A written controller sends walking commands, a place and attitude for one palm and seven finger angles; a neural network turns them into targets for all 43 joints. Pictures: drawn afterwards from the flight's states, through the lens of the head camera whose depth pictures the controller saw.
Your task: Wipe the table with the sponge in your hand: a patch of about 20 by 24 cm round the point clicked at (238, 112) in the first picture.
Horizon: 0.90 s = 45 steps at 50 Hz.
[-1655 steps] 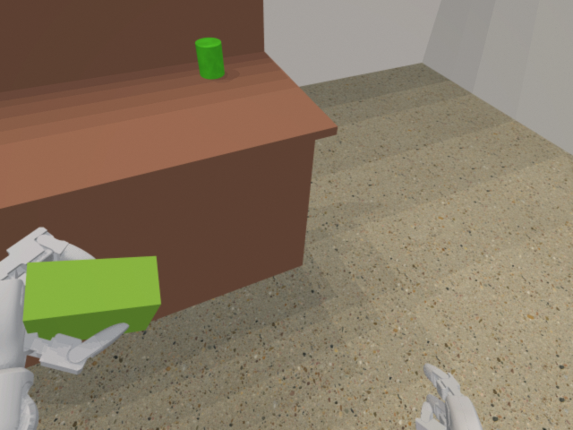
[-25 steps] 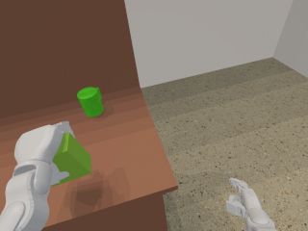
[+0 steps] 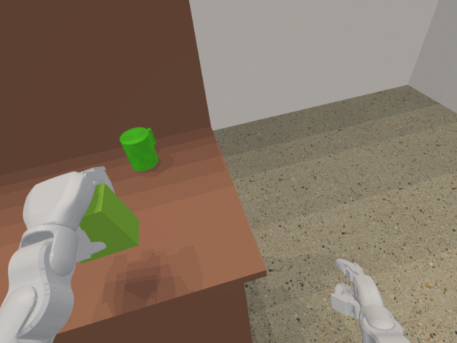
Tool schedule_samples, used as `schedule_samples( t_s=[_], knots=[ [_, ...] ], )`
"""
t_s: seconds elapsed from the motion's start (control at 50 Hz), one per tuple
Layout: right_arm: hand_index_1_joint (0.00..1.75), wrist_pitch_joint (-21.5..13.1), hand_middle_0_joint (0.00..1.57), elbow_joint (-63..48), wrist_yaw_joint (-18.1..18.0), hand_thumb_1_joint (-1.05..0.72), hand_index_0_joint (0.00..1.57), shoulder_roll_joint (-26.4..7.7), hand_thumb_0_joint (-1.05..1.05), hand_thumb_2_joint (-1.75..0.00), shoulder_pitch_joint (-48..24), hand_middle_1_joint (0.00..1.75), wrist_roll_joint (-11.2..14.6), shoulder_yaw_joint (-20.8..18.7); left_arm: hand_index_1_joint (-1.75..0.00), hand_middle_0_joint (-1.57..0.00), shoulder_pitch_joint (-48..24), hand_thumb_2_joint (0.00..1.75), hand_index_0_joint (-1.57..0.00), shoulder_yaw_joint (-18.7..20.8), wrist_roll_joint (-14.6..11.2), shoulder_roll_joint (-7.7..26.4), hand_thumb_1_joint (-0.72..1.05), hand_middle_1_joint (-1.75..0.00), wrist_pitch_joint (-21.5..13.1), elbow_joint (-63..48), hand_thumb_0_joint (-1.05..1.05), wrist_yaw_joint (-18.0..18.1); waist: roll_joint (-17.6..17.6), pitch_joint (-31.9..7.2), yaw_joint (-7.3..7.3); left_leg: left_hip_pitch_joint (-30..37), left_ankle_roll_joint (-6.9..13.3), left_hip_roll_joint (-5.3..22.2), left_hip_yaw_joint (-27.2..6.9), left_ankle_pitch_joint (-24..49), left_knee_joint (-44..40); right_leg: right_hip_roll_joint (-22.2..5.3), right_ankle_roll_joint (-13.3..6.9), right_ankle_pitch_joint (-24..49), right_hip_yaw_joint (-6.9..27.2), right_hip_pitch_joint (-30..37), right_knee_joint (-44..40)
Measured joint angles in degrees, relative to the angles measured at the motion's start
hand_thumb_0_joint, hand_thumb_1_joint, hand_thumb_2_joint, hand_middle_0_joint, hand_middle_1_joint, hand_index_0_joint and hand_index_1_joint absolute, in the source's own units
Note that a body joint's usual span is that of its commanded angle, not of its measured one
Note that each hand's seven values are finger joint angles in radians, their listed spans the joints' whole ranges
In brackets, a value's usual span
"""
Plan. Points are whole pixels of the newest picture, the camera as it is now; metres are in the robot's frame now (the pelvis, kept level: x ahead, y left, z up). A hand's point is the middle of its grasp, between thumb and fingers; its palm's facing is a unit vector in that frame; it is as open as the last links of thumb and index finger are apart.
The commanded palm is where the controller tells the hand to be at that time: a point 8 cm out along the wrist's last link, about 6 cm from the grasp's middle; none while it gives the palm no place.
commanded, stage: bring the sponge back beside the body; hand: left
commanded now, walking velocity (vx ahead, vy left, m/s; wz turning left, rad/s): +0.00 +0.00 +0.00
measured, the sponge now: (99, 230) +0.24 +0.26 +0.11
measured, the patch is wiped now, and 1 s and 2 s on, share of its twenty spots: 0.90 0.90 0.90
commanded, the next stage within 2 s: step back with the hand held close in 1.54 s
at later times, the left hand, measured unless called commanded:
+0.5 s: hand (75, 226) +0.22 +0.28 +0.14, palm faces +0.11 -0.13 -0.99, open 9.8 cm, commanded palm +0.18 +0.28 +0.22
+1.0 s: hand (69, 235) +0.21 +0.28 +0.14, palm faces +0.11 -0.12 -0.99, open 9.8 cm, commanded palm +0.16 +0.29 +0.21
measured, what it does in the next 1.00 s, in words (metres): stands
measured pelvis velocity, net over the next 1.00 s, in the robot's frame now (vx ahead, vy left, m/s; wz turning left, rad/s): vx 0.01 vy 0.01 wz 0.00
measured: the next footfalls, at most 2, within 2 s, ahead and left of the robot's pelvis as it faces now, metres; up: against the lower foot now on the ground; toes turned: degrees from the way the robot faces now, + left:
none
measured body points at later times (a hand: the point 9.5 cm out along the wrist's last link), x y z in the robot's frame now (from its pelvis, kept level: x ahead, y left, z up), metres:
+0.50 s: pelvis +0.01 +0.00 +0.00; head -0.01 -0.05 +0.45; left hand +0.21 +0.28 +0.20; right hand +0.26 -0.19 -0.08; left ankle +0.00 +0.11 -0.74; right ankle +0.02 -0.08 -0.74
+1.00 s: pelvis +0.01 +0.01 +0.00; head -0.01 -0.04 +0.45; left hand +0.20 +0.29 +0.20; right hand +0.27 -0.18 -0.08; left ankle +0.00 +0.11 -0.74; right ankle +0.02 -0.08 -0.74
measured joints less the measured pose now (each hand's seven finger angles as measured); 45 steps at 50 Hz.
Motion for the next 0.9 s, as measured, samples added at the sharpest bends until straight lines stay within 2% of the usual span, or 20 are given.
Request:
schedule_samples(
  t_s=[0.22,0.46,0.7,0.9],
  knots=[
    [0.3,0.1,0.2,0.0,0.0,-0.9,0.2,-0.3,0.01,-0.9,0.4,0.3,-0.1,-0.1,-1.34,-0.76,0.8,1.09,-0.78,0.0,0.0,-0.4,-0.49,-1.39,0.1,-0.2,0.0,0.4,0.0,0.3,-0.05,0.1,0.1,-0.1,0.1,0.0,0.0,-0.1,0.1,0.0,0.1,0.1,-0.1],
    [0.3,0.2,0.2,-0.2,0.1,-0.9,0.2,-0.5,0.01,-0.9,0.7,0.3,-0.1,-0.3,-1.34,-0.76,4.6,1.09,-0.78,2.2,-0.5,1.2,-0.49,-1.39,-0.1,-1.6,0.0,0.3,-0.2,0.2,0.02,-0.3,0.2,0.0,0.0,-0.8,0.8,0.1,0.2,-0.5,0.1,-0.1,0.3],
    [0.3,-0.3,0.19,-0.6,0.0,-0.9,0.2,-0.1,0.01,-0.9,0.9,0.3,-0.4,-0.5,-1.34,-0.76,7.1,1.09,-0.78,2.0,0.0,1.1,-0.49,-1.39,-1.8,-4.2,0.0,0.6,-0.4,0.4,0.52,0.1,0.5,-0.2,-0.2,-1.1,0.9,-0.2,0.5,-0.7,-0.1,0.7,0.0],
    [0.3,0.0,0.2,-1.0,0.6,-0.9,0.2,0.2,0.01,-0.9,0.7,0.3,-0.5,-0.2,-1.34,-0.76,9.3,1.09,-0.78,3.0,-0.3,0.8,-0.49,-1.39,-1.0,-6.2,0.0,0.6,-0.3,0.2,0.53,0.2,0.7,-0.4,-0.1,-1.1,0.8,-0.3,0.7,-0.6,0.1,0.8,-0.3]
  ],
)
